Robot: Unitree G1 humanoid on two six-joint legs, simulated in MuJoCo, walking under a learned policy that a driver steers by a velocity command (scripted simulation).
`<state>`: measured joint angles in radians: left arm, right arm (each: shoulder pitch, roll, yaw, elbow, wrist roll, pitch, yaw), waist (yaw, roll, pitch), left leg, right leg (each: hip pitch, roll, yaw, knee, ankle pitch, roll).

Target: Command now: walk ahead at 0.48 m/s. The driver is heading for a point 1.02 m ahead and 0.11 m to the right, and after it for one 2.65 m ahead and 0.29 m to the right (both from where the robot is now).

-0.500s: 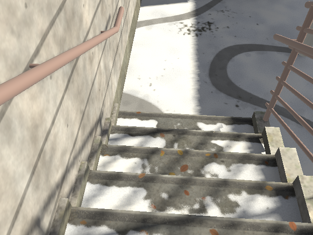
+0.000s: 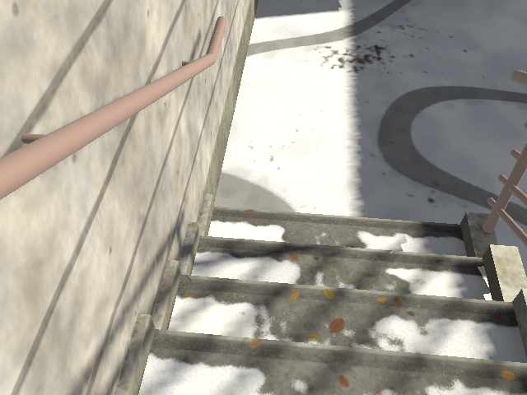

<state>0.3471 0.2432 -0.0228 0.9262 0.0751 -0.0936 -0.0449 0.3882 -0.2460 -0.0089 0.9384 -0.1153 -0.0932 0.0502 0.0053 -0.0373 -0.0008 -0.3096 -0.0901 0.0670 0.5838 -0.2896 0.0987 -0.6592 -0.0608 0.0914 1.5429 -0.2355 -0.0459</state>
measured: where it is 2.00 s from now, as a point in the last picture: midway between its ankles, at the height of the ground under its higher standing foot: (295, 306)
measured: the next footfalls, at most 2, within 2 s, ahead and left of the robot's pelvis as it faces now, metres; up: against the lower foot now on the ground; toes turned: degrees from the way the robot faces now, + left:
right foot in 0.34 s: +0.33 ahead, -0.16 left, -0.16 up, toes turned -3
left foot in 0.90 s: +0.68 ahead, +0.05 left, -0.33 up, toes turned +4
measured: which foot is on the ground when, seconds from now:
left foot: down 0.00-0.34, up 0.36-0.88, down 0.90-1.00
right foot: up 0.00-0.32, down 0.34-0.90, up 0.92-1.00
